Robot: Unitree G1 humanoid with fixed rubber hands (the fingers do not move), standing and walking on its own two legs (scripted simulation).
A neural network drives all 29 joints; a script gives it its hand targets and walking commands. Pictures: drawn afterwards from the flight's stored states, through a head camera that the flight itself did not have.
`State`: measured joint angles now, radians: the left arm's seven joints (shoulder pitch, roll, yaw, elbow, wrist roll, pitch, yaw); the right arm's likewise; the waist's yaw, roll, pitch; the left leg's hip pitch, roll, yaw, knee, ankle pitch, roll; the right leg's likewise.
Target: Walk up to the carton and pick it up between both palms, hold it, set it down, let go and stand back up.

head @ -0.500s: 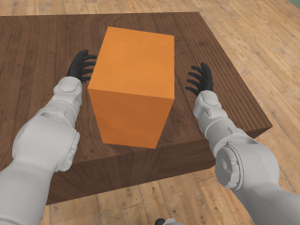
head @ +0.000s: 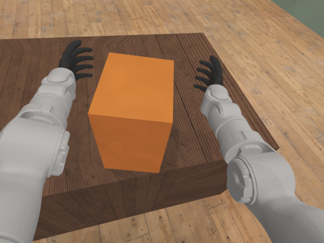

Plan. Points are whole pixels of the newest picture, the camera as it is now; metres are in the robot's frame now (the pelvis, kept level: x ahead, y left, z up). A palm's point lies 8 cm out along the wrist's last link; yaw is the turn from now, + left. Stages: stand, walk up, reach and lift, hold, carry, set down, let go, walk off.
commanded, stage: set down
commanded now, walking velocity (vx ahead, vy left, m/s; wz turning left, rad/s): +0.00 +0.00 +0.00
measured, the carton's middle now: (136, 118) +0.47 +0.00 +0.00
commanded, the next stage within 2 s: none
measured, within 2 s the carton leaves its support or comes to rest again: neither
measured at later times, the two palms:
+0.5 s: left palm (66, 89) +0.48 +0.17 +0.11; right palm (209, 104) +0.41 -0.17 +0.11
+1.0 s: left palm (57, 119) +0.43 +0.19 +0.07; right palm (201, 129) +0.37 -0.14 +0.07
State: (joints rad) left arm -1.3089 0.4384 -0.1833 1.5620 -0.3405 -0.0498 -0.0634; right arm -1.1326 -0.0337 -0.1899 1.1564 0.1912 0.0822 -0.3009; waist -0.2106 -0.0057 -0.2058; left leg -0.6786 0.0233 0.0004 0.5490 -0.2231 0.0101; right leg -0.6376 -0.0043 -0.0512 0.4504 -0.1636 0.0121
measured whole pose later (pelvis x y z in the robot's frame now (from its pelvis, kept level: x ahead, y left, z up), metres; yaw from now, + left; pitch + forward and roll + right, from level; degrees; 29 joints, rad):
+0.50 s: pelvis +0.00 +0.01 +0.01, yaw -1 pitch +14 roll -2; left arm -1.10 0.39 -0.07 1.37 -0.25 -0.01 -0.07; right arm -0.91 -0.01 -0.10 0.98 0.23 0.07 -0.33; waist -0.16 -0.01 -0.14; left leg -0.53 0.02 0.02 0.49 -0.21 0.02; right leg -0.48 -0.01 -0.03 0.35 -0.12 0.03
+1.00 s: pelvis -0.01 +0.02 +0.01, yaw -1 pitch +10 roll -3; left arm -0.84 0.35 -0.05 1.14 -0.24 -0.02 -0.09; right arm -0.70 0.03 -0.08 0.87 0.20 -0.01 -0.37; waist -0.09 0.00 -0.08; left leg -0.49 0.03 0.02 0.56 -0.25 0.03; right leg -0.43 0.00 -0.03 0.42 -0.15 0.04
